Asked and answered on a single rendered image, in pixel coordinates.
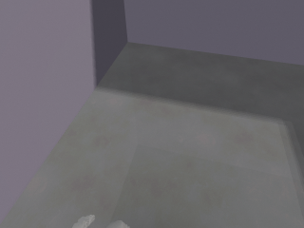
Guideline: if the robot left hand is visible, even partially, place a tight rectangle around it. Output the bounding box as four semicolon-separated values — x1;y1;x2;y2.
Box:
71;215;95;228

